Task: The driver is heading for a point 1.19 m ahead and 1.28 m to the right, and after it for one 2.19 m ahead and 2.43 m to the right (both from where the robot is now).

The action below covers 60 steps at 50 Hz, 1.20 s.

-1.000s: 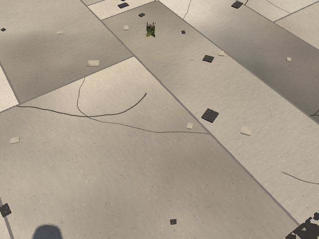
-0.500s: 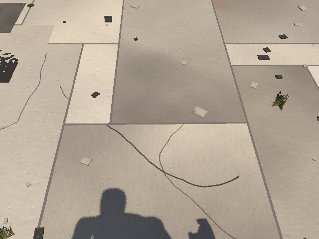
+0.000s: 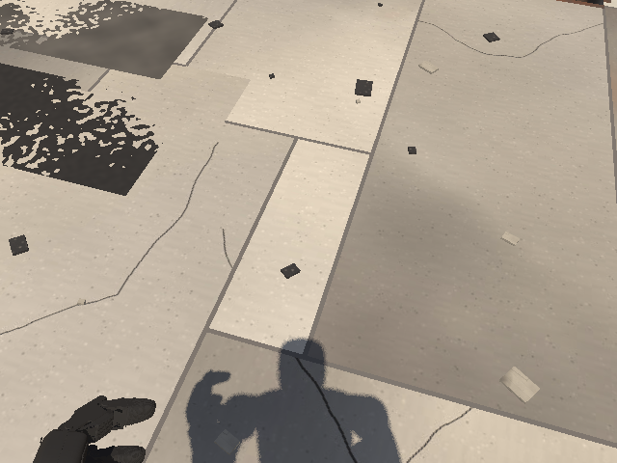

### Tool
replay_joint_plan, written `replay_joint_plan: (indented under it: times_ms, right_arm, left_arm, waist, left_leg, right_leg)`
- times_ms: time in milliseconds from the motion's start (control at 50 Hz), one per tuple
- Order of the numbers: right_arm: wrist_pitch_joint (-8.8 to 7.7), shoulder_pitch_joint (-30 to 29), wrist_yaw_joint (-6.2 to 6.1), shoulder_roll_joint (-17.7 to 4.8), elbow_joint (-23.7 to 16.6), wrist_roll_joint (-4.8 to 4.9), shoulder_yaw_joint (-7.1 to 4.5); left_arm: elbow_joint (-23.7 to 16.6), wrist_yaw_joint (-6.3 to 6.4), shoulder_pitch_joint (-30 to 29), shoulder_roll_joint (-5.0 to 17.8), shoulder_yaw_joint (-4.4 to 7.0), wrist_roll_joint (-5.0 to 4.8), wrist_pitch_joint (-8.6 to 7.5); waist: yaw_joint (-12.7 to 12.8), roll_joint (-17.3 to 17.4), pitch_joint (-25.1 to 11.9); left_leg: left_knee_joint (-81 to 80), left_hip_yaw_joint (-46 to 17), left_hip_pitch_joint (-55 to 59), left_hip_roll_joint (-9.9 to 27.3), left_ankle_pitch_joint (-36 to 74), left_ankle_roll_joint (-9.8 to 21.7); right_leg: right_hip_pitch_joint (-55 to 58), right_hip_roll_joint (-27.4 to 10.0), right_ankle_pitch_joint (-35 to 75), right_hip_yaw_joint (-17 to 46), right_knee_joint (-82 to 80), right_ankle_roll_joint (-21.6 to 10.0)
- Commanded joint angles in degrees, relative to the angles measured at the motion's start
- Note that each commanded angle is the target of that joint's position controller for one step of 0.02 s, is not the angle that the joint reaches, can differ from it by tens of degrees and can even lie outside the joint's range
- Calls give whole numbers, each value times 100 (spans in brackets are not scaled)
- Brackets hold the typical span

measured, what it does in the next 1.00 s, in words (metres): walks ahead, turning right: right foot, then left foot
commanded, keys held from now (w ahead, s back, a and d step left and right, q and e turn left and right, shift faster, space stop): e+shift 1.00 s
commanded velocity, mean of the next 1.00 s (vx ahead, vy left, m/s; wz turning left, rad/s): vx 0.20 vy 0.00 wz -0.71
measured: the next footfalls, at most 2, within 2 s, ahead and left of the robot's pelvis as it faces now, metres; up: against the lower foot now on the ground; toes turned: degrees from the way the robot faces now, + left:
right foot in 0.16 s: +0.40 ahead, -0.14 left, +0.00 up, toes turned -2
left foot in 0.70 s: +0.54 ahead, -0.01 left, +0.00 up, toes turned -42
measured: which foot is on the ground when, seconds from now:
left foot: down 0.00-0.18, up 0.20-0.68, down 0.70-1.00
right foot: up 0.00-0.14, down 0.16-0.70, up 0.72-1.00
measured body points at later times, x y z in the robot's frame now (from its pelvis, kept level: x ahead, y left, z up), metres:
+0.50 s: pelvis +0.30 -0.07 +0.00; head +0.34 -0.10 +0.44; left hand +0.50 +0.17 -0.10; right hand +0.43 -0.38 -0.09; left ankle +0.48 +0.08 -0.67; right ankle +0.36 -0.14 -0.74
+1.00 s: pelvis +0.41 -0.03 +0.01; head +0.45 -0.05 +0.45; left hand +0.71 +0.08 -0.10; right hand +0.34 -0.34 -0.08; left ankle +0.51 +0.02 -0.74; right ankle +0.30 -0.15 -0.65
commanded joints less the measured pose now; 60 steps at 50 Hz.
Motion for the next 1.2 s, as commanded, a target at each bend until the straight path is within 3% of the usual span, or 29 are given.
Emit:
replay_joint_plan:
  times_ms: [20,60,100,120,140,160,180,200,220,240,260,320,380,440,520,600,660,680,700,720,740,760,780,820,860,940,1060,1160,1200]
  right_arm:
    - [-144,-18,-49,-843,-143,34,-197]
    - [-96,224,-45,-888,115,34,-188]
    - [-32,191,-89,-940,230,-86,-182]
    - [-2,42,-117,-1023,192,-178,-197]
    - [40,-313,-143,-1159,90,-240,-225]
    - [69,-843,-163,-1207,-89,-269,-229]
    - [54,-189,-160,-549,-294,-447,-96]
    - [2,827,-36,-360,-272,-172,77]
    - [5,344,11,-1045,-301,-107,-25]
    - [20,-592,16,-1215,-583,-98,-92]
    - [49,-990,-20,-1098,-747,-165,-74]
    - [195,-867,-143,-912,-771,-248,-77]
    - [197,-998,-271,-684,-765,-302,-23]
    - [279,-1315,-315,-764,-796,-226,-64]
    - [261,-1994,-289,-780,-919,-144,-95]
    - [63,-2380,-197,-837,-946,-113,-152]
    - [-39,-2143,-128,-969,-806,-59,-258]
    - [-54,-1911,-123,-999,-705,-36,-302]
    - [-16,-1890,-140,-1128,-695,-72,-337]
    - [105,-2029,-193,-1403,-882,-187,-370]
    - [147,-1755,-169,-1318,-799,-353,-383]
    - [159,-1954,-186,-1049,-894,-278,-344]
    - [206,-2138,-224,-855,-944,-224,-298]
    - [310,-2290,-304,-837,-1011,-168,-250]
    - [359,-2193,-347,-836,-968,-236,-227]
    - [427,-1793,-368,-964,-807,-270,-291]
    - [423,-1909,-236,-1219,-672,-202,-439]
    - [350,-1910,-59,-1366,-529,11,-562]
    - [357,-1844,-29,-1209,-410,124,-553]
  left_arm:
    - [-334,-103,-598,107,-13,-30,-86]
    - [-447,-193,-869,282,74,-148,-126]
    - [-406,-291,-619,472,181,-184,-136]
    - [-258,-317,-72,641,271,-198,-123]
    - [-28,-329,856,829,380,-225,-104]
    - [230,-302,1963,980,447,-224,-59]
    - [235,-297,2197,1408,467,-99,-23]
    - [46,-314,1908,1451,464,30,-33]
    - [-215,-246,1617,1215,532,-68,113]
    - [-313,-176,1242,956,440,-165,258]
    - [-355,-159,1004,944,405,-203,350]
    - [-372,-108,672,918,420,-134,442]
    - [-235,-3,834,1039,476,-178,516]
    - [-244,163,847,1212,541,-296,739]
    - [-288,309,881,1154,555,-346,968]
    - [-316,329,1025,1138,629,-300,1048]
    - [-442,296,831,1075,645,-314,1071]
    - [-488,277,722,991,617,-353,1084]
    - [-429,246,1098,647,520,-350,1104]
    - [-436,224,1378,487,465,-296,1098]
    - [-593,150,1412,1066,609,-320,1029]
    - [-442,124,1376,1465,719,-315,1021]
    - [-301,137,1370,1505,762,-340,1072]
    - [-211,169,1501,1238,701,-307,1185]
    - [-335,160,1330,1016,622,-343,1178]
    - [-556,146,865,835,547,-340,1116]
    - [-590,41,710,626,487,-277,1131]
    - [-609,-104,676,696,570,-309,1285]
    - [-439,-93,1123,785,686,-309,1317]
  waist:
    - [-319,381,410]
    - [-462,521,414]
    - [-242,611,152]
    - [44,717,-212]
    - [593,821,-661]
    - [1261,772,-1098]
    - [729,-1046,-1881]
    - [396,-1781,-3054]
    - [792,-741,-3252]
    - [812,54,-2305]
    - [577,645,-1461]
    - [97,310,-757]
    - [116,178,-1032]
    - [180,1,-1315]
    - [417,-463,-912]
    - [610,-765,-754]
    - [472,-900,-759]
    - [333,-784,-775]
    - [527,-71,-1117]
    - [710,1029,-1179]
    - [710,1738,-1251]
    - [632,1314,-947]
    - [599,963,-693]
    - [579,770,-464]
    - [492,922,-378]
    - [173,1030,-564]
    - [189,1017,-665]
    - [315,1080,-736]
    - [601,826,-820]
  left_leg:
    - [-1110,-308,-1747,1035,1582,492]
    - [-783,-261,-792,1268,2074,333]
    - [-243,-204,22,1530,3429,127]
    - [225,-146,402,1598,4626,-12]
    - [1171,7,588,1549,5684,-184]
    - [2760,273,148,1318,5575,-445]
    - [5362,554,-1589,601,923,-848]
    - [6974,-172,-3414,13,-1918,-1223]
    - [7057,-560,-3437,422,-1284,-1076]
    - [6512,-431,-3513,620,-893,-964]
    - [6100,-264,-3573,693,-811,-942]
    - [4792,-203,-2957,891,-666,-999]
    - [3817,-115,-2820,743,-410,-1249]
    - [3340,-286,-2926,610,308,-1372]
    - [2401,-468,-3016,499,698,-1305]
    - [1375,-551,-2639,388,599,-1223]
    - [246,-521,-1688,429,717,-1113]
    - [-458,-436,-1085,638,1345,-1017]
    - [-597,-940,-102,1515,1845,-639]
    - [-364,-2019,534,2642,2975,20]
    - [-503,-2831,259,3314,2921,643]
    - [-546,-2386,38,3064,2377,621]
    - [-510,-1677,-162,2606,1673,345]
    - [-581,-969,-519,2265,1482,189]
    - [-736,-377,-586,2098,1705,270]
    - [-810,-17,141,2393,1932,527]
    - [-826,700,53,2726,1851,520]
    - [-356,1150,97,3011,2199,185]
    - [474,1555,-293,2808,1816,-317]
  right_leg:
    - [1810,485,1784,-847,-1386,-96]
    - [1452,610,1684,-850,-1943,-309]
    - [1418,858,1156,-878,-1990,-565]
    - [1753,1092,736,-916,-1846,-677]
    - [2389,1234,534,-954,-1779,-778]
    - [3426,1023,1051,-770,-1951,-858]
    - [5378,-165,3327,786,-1222,-1447]
    - [7232,-1506,2565,3933,-1850,-2678]
    - [6882,-1173,707,3979,-2269,-2375]
    - [5757,-792,-187,3232,-2494,-1998]
    - [4579,-551,-375,2912,-2741,-1864]
    - [2873,117,435,2133,-3046,-1689]
    - [2625,286,2082,1784,-2732,-1686]
    - [2739,408,943,1993,-2652,-1396]
    - [2821,660,-1271,2396,-2787,-1059]
    - [3230,653,-1045,2819,-2546,-1071]
    - [3225,765,-567,3120,-2237,-931]
    - [3004,958,-1020,3042,-1954,-792]
    - [2483,1327,-3065,2555,-1120,-563]
    - [1513,1951,-4310,1426,29,-296]
    - [951,1699,-4308,1010,1125,-53]
    - [787,1345,-3769,823,1633,164]
    - [686,1191,-3284,700,1897,255]
    - [557,1069,-2774,329,2654,380]
    - [436,837,-2491,-128,2718,463]
    - [129,350,-2328,-341,2072,637]
    - [910,113,-2207,-648,772,436]
    - [1893,280,-2336,-1020,-683,-20]
    - [2890,557,-1592,-1087,-1840,-380]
